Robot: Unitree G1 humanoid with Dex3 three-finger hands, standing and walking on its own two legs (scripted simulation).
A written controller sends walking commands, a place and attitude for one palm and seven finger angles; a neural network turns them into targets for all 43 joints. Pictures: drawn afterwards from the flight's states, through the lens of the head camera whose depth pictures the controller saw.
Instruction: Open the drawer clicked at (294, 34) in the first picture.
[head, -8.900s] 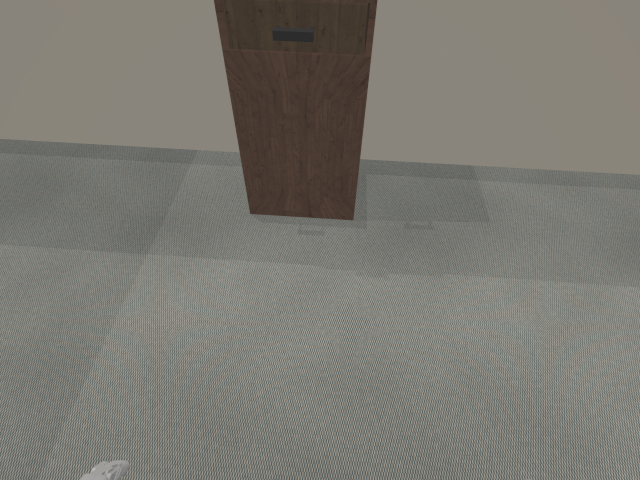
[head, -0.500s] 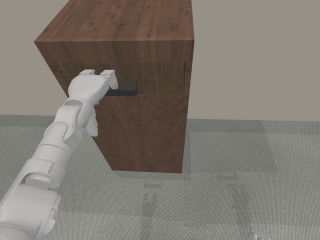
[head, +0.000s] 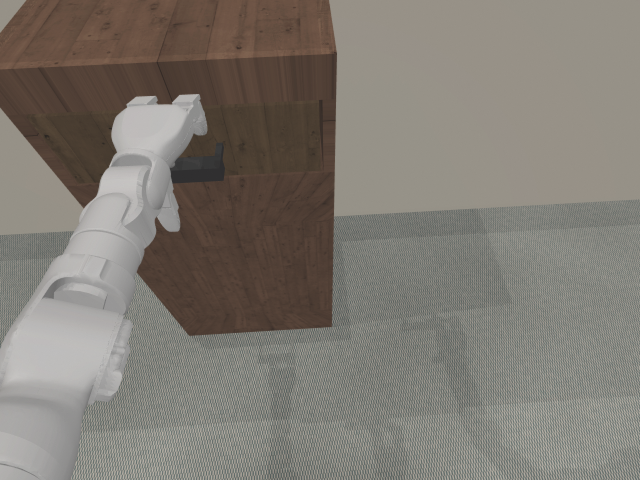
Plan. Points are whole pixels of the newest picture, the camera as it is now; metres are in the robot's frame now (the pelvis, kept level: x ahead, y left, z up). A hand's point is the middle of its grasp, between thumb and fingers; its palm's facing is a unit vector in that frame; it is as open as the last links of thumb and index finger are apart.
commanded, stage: move the hooked fingers above the handle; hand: left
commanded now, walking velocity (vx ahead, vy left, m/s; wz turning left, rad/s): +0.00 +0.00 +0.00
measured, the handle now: (185, 160) +0.58 +0.18 +0.04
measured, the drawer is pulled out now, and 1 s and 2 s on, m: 0.00 0.00 0.00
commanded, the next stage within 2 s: lower the fingers behind the handle in 0.76 s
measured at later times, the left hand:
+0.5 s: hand (157, 159) +0.51 +0.19 +0.10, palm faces -0.01 -0.01 -1.00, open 13.8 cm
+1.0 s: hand (168, 162) +0.51 +0.18 +0.10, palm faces -0.05 -0.01 -1.00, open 13.9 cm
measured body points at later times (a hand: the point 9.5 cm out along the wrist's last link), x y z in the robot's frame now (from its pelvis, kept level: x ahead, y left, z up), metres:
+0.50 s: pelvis +0.01 +0.00 +0.00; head +0.08 -0.01 +0.44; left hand +0.51 +0.19 +0.16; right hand +0.02 -0.27 -0.14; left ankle -0.01 +0.11 -0.73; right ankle -0.03 -0.11 -0.73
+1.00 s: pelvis +0.01 +0.00 +0.00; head +0.08 -0.02 +0.44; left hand +0.51 +0.18 +0.15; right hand +0.03 -0.26 -0.14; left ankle -0.01 +0.11 -0.73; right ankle -0.03 -0.11 -0.73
